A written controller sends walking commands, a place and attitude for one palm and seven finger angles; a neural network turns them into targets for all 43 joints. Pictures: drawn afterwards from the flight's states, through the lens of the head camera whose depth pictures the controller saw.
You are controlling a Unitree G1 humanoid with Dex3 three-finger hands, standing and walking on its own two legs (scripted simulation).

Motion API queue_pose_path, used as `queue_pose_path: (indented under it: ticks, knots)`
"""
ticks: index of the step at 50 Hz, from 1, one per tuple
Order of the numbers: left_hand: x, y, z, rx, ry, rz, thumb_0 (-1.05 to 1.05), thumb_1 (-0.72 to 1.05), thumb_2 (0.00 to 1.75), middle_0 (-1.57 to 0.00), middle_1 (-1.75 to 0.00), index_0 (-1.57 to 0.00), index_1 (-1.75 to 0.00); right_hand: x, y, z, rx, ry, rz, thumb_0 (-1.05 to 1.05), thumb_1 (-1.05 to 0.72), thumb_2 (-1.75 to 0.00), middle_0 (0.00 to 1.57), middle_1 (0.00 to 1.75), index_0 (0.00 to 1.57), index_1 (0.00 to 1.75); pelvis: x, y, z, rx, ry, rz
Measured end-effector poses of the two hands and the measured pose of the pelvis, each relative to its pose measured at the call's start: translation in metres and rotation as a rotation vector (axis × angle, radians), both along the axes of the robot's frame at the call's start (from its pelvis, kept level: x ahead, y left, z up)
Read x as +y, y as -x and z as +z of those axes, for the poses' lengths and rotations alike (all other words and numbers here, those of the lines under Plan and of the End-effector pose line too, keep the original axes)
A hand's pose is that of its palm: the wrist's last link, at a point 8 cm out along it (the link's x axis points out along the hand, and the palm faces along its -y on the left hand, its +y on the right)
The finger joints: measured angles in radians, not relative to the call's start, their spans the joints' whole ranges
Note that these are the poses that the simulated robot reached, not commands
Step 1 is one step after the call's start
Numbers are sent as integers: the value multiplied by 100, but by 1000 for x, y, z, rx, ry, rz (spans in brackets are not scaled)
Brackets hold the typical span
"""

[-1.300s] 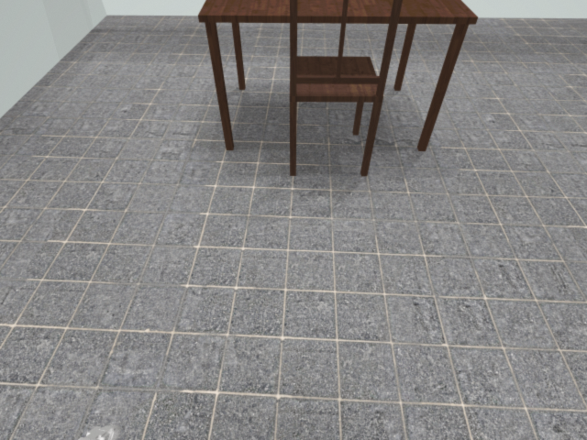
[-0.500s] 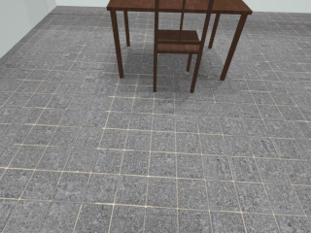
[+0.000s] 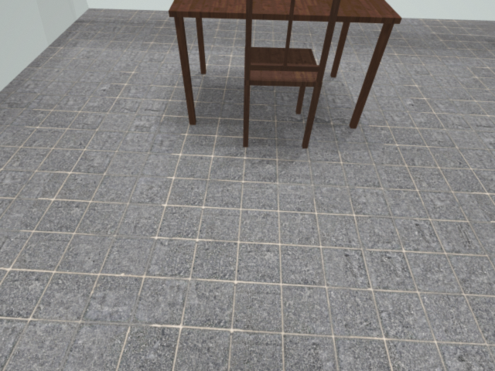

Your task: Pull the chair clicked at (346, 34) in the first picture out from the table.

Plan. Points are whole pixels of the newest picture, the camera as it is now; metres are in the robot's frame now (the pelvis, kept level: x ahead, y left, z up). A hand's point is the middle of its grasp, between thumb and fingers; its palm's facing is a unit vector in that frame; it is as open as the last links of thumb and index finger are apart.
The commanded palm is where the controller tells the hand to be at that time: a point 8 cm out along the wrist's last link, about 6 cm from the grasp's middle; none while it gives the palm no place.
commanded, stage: look at it before walking up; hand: left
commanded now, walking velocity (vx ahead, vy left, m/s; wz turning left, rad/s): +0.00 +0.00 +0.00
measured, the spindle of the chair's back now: (289, 31) +1.54 -0.11 -0.07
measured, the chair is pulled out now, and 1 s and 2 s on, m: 0.00 0.00 0.00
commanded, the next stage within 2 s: walk to a spot facing it in 0.14 s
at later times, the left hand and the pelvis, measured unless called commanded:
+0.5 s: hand out of the picture +0.05 +0.21 -0.18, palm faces -0.08 -0.97 -0.24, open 7.4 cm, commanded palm none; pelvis +0.03 -0.01 -0.01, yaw -6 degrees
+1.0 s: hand (144, 319) +0.26 +0.24 -0.20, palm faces -0.25 -0.95 -0.17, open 7.4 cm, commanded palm none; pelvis +0.20 +0.04 -0.01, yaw -20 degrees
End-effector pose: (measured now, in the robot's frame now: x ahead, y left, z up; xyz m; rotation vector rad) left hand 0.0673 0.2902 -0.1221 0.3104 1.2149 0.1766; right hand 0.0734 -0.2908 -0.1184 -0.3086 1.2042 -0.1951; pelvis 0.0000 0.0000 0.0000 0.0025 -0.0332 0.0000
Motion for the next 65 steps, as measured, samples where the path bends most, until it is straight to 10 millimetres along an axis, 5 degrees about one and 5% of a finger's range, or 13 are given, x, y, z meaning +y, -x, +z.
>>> queue_pose_path:
  ticks: [16,30,34,39,42,45,52,58,65]
  knots:
    - [-3,1,-1,12,-4,6,1,91,89,-20,-30,-20,-30,-1,-2,-2,4,-1,-3,1,-91,-90,20,30,20,30,-2,-4,0,2,1,-12]
    - [-61,12,-38,147,117,9,1,91,89,-20,-30,-20,-30,16,35,-43,129,-89,-165,1,-91,-90,20,30,20,30,-16,-54,-25,41,24,-113]
    - [-71,18,-34,217,147,23,1,91,89,-20,-30,-20,-30,24,-1,-31,105,-86,-166,1,-91,-90,20,30,20,30,-9,-76,-17,49,23,-146]
    - [-61,7,-32,336,175,2,1,91,89,-20,-30,-20,-30,42,-82,-13,-56,-92,-170,1,-91,-90,20,30,20,30,7,-110,-12,62,18,-198]
    - [-42,-22,-43,364,177,-18,1,90,89,-20,-30,-20,-30,56,-130,-9,-158,-76,-168,1,-91,-90,20,30,20,30,21,-137,-20,60,26,-227]
    - [-20,-72,-56,347,161,-63,1,90,89,-20,-30,-20,-30,67,-153,-7,-221,-50,-193,1,-91,-90,20,30,20,30,33,-160,-26,43,28,-278]
    - [-9,-248,-36,96,135,-230,1,91,89,-19,-29,-19,-30,93,-122,3,-105,-46,-384,-1,-93,-90,20,30,21,30,43,-213,-5,44,33,-365]
    - [-43,-371,-19,-39,150,-361,1,92,90,-19,-29,-19,-30,114,-76,1,78,-54,-538,-1,-94,-90,20,30,20,30,42,-259,0,53,25,-420]
    - [-122,-465,-23,-53,213,-512,1,91,90,-19,-29,-19,-30,162,-42,-1,308,-154,-699,0,-92,-90,20,30,20,30,20,-313,-5,49,26,-474]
